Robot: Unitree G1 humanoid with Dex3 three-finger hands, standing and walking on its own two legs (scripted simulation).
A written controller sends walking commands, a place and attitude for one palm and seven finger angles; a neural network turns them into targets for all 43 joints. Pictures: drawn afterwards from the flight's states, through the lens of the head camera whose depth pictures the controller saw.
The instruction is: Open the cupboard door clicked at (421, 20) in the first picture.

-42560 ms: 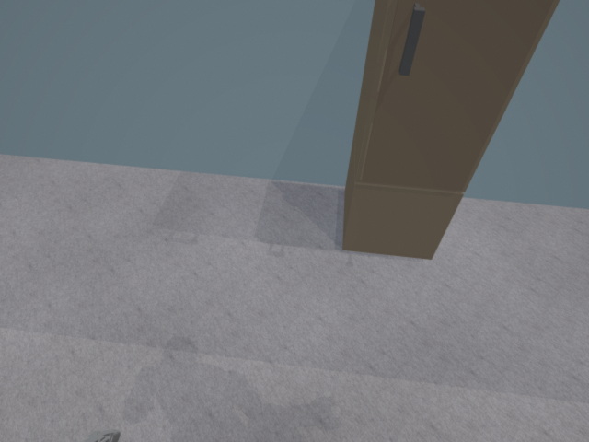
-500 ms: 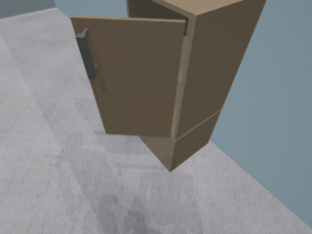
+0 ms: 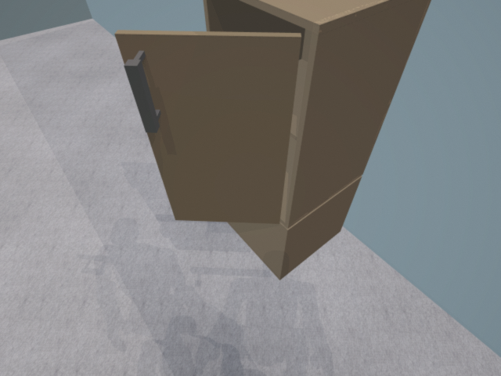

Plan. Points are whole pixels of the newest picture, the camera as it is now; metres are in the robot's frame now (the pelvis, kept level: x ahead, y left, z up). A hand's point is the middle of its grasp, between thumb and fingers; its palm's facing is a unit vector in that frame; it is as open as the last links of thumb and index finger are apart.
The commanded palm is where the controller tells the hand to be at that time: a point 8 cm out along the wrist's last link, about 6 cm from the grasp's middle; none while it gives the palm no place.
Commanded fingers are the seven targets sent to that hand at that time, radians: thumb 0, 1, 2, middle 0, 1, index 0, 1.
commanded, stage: shuffle to correct the standing spot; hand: left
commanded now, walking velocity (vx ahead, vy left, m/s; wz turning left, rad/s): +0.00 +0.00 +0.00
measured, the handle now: (146, 92) +0.60 +0.25 +0.14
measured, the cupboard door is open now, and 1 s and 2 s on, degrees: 49 49 49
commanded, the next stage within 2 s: come to a stop and stand still in 0.24 s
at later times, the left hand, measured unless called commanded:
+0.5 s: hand out of the picture +0.01 +0.20 -0.19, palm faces +0.06 -0.98 -0.19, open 7.4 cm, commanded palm none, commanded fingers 0.00 0.90 0.90 -0.20 -0.30 -0.20 -0.30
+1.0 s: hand out of the picture +0.11 +0.17 -0.16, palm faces +0.03 -0.97 -0.23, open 7.3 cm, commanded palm none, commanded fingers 0.00 0.90 0.90 -0.20 -0.30 -0.20 -0.30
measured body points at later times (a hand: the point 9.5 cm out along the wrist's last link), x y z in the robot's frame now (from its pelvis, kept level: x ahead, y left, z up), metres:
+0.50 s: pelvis +0.04 +0.02 -0.01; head +0.07 +0.04 +0.44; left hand +0.01 +0.25 -0.17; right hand +0.06 -0.20 -0.16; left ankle -0.01 +0.10 -0.74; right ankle -0.02 -0.11 -0.71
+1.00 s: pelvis +0.04 -0.01 +0.00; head +0.04 -0.03 +0.45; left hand +0.11 +0.22 -0.14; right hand +0.09 -0.24 -0.17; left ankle -0.01 +0.10 -0.74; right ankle +0.06 -0.10 -0.74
